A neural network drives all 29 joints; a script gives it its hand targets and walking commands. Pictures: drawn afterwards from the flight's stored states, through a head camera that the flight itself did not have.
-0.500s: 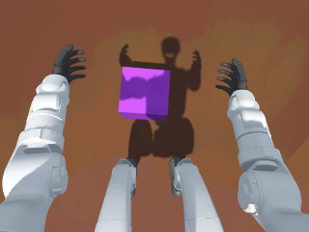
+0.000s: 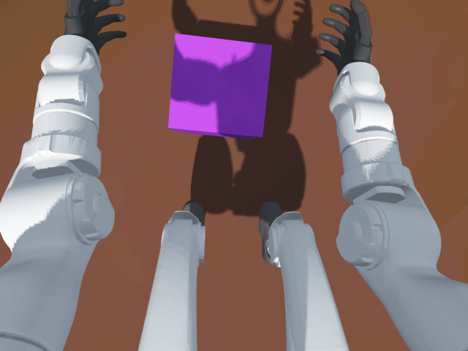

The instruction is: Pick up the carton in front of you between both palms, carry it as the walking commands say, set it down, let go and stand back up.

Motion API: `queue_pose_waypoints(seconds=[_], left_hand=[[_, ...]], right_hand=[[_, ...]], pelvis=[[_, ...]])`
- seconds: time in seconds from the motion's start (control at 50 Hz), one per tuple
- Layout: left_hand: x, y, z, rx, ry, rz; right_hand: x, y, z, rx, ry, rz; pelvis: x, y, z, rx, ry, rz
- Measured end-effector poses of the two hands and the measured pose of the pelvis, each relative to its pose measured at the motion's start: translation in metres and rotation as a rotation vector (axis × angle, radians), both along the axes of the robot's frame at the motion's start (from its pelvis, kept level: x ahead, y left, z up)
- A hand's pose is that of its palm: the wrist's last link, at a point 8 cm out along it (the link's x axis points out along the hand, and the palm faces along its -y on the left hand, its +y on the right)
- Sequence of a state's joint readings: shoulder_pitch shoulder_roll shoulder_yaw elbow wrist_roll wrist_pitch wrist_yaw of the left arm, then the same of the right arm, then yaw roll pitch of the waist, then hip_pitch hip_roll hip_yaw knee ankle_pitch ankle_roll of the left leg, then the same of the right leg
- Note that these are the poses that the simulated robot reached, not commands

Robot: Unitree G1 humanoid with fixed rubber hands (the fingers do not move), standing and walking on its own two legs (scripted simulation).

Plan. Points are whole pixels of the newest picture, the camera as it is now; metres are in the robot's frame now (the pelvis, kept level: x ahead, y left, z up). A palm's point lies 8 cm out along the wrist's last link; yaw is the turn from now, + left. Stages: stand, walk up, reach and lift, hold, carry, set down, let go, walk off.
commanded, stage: reach and lift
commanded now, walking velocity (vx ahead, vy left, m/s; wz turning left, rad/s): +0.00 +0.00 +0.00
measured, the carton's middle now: (219, 96) +0.51 +0.05 -0.48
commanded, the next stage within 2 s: none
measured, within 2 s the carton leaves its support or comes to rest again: leaves its support in 1.50 s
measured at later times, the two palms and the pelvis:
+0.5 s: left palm (136, 84) +0.51 +0.23 -0.36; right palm (303, 96) +0.50 -0.14 -0.36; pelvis -0.05 -0.01 -0.20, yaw +0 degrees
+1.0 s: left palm (149, 90) +0.51 +0.21 -0.41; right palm (293, 100) +0.50 -0.13 -0.41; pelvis -0.05 +0.00 -0.23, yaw -1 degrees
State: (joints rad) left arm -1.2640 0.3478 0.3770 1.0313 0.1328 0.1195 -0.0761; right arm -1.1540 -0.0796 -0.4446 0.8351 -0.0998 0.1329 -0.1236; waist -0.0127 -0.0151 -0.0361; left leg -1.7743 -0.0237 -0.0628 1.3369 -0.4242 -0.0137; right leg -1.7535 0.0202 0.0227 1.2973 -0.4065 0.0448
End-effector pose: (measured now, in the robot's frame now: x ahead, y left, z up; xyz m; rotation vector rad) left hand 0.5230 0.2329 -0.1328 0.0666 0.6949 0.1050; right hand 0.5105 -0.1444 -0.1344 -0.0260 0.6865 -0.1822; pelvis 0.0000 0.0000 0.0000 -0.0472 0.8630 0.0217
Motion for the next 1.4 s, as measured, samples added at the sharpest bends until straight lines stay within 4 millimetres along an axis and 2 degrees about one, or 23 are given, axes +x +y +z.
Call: queue_pose_waypoints(seconds=[0.1,0.2,0.26,0.36,0.44,0.62,0.7,0.74,0.88,1.06,1.16,1.4], left_hand=[[-0.012,-0.003,-0.068,-0.009,0.036,0.014],[-0.011,-0.004,-0.122,0.009,0.006,0.024],[-0.014,-0.005,-0.152,0.004,0.001,0.032],[-0.013,-0.004,-0.187,0.003,-0.008,0.03],[-0.014,-0.002,-0.211,0.007,0.009,0.028],[-0.016,-0.014,-0.271,0.012,0.058,-0.015],[-0.013,-0.019,-0.283,-0.01,0.053,-0.008],[-0.01,-0.02,-0.284,-0.005,0.033,-0.006],[-0.01,-0.02,-0.276,-0.015,0.012,0.005],[-0.014,-0.023,-0.277,-0.006,0.037,-0.012],[-0.005,-0.039,-0.274,-0.034,0.032,-0.027],[-0.009,-0.042,-0.272,-0.036,0.063,-0.04]], right_hand=[[-0.012,-0.006,-0.063,-0.017,0.024,0.009],[-0.013,-0.011,-0.123,-0.026,0.024,0.029],[-0.014,-0.013,-0.148,-0.03,0.01,0.033],[-0.011,-0.01,-0.183,-0.014,0.013,0.034],[-0.011,-0.003,-0.209,-0.008,0.034,0.038],[-0.013,-0.002,-0.265,0.012,0.072,0.025],[-0.013,-0.001,-0.279,-0.01,0.076,0.049],[-0.01,0.0,-0.278,-0.003,0.051,0.046],[-0.008,0.004,-0.274,-0.007,0.038,0.062],[-0.012,0.016,-0.275,0.03,0.059,0.067],[-0.004,0.034,-0.273,0.043,0.045,0.099],[-0.003,0.029,-0.27,0.034,0.076,0.082]], pelvis=[[-0.002,-0.004,-0.042,-0.009,0.034,0.006],[-0.011,-0.007,-0.092,-0.002,0.031,0.005],[-0.019,-0.01,-0.12,-0.001,0.008,0.001],[-0.034,-0.011,-0.161,0.002,-0.052,-0.005],[-0.043,-0.011,-0.185,0.003,-0.097,-0.009],[-0.051,-0.005,-0.216,-0.008,-0.187,-0.01],[-0.047,-0.003,-0.223,-0.006,-0.217,-0.009],[-0.045,-0.003,-0.227,-0.007,-0.221,-0.012],[-0.045,-0.004,-0.232,-0.002,-0.226,-0.011],[-0.048,-0.004,-0.228,-0.007,-0.22,-0.009],[-0.049,-0.004,-0.227,-0.007,-0.226,-0.007],[-0.045,-0.008,-0.232,0.01,-0.222,-0.01]])
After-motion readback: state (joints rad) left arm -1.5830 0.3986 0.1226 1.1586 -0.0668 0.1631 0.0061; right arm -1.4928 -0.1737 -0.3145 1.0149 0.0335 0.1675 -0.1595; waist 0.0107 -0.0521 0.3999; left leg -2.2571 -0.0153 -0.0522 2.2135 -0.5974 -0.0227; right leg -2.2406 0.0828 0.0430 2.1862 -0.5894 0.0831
